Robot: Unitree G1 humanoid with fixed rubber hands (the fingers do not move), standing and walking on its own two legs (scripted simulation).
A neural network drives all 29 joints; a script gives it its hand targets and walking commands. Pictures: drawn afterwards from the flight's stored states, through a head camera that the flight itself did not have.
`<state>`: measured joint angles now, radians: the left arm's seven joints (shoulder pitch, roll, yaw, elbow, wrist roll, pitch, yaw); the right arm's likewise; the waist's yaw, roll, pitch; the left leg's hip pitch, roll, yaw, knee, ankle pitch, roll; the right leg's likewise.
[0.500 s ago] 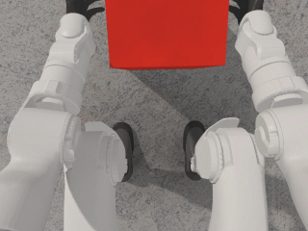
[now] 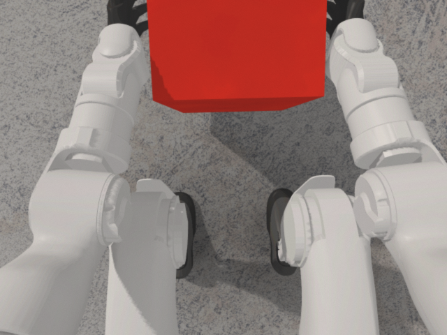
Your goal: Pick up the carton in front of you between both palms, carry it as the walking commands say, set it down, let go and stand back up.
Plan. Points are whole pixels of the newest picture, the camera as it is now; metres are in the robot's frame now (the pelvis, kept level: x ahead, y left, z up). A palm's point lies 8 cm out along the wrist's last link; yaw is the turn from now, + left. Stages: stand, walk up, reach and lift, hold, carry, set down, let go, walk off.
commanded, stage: reach and lift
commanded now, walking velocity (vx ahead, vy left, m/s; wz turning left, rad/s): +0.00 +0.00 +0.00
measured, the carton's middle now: (233, 44) +0.54 -0.01 -0.20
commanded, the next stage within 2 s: none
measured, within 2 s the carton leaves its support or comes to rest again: neither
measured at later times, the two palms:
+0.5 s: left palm out of the picture +0.50 +0.13 +0.07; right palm out of the picture +0.49 -0.17 +0.07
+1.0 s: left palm out of the picture +0.46 +0.14 +0.23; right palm out of the picture +0.44 -0.16 +0.23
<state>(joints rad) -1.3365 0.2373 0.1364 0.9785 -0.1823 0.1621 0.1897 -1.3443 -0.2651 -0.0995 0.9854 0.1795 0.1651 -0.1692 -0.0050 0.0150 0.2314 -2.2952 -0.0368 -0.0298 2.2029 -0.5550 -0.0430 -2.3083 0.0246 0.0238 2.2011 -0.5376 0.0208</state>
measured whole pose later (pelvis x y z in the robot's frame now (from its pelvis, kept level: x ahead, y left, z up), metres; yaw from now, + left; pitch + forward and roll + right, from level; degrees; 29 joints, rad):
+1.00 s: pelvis +0.05 +0.00 +0.26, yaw -2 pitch +32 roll +0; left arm -0.65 -0.10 0.41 0.60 0.19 0.35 0.05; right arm -0.64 0.08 -0.40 0.60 -0.20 0.35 -0.02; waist -0.01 0.01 -0.25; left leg -1.41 -0.05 -0.05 1.34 -0.48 -0.02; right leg -1.42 0.04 0.05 1.33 -0.47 0.02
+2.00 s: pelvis +0.09 +0.00 +0.41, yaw -2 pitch -5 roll +0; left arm -0.35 -0.18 0.34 0.39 0.30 0.60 -0.03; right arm -0.35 0.17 -0.34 0.38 -0.30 0.60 0.03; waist 0.00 0.00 0.03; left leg -0.16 -0.02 -0.06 0.47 -0.22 0.00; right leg -0.17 0.02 0.06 0.46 -0.21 0.01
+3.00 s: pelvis +0.10 +0.00 +0.42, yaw -2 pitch -8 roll +0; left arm -0.26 -0.15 0.22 0.21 0.26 0.76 -0.02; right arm -0.26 0.15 -0.22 0.20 -0.26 0.76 0.02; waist 0.00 0.00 0.04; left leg -0.02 -0.02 -0.07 0.37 -0.19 0.00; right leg -0.03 0.02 0.06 0.36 -0.18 0.01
